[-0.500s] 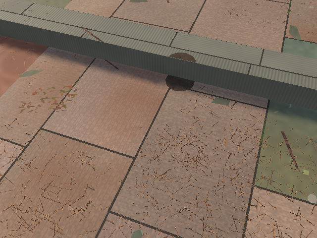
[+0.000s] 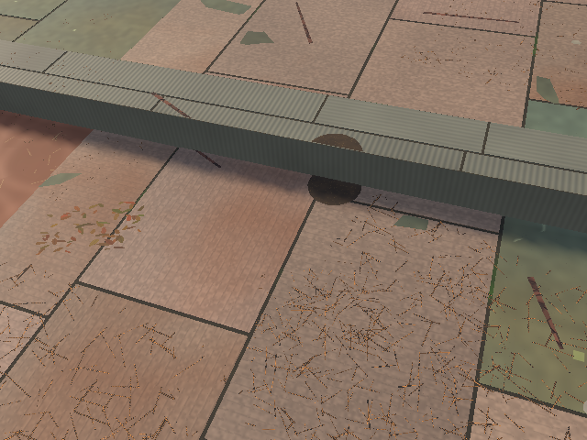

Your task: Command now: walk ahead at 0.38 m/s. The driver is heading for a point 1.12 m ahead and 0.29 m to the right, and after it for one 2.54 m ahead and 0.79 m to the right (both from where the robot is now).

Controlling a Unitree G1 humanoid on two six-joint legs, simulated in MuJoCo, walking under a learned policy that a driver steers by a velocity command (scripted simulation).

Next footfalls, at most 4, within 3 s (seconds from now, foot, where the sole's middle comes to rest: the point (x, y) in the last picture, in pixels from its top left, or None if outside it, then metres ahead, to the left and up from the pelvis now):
0.42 left None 0.39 0.13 -0.77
0.88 right None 0.50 -0.13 -0.77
1.30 left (291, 429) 0.55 0.09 -0.77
1.74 right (456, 409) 0.60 -0.29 -0.77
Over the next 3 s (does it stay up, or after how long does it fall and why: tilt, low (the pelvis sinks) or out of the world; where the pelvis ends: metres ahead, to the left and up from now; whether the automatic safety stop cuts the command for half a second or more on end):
stays up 1.03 -0.34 0.01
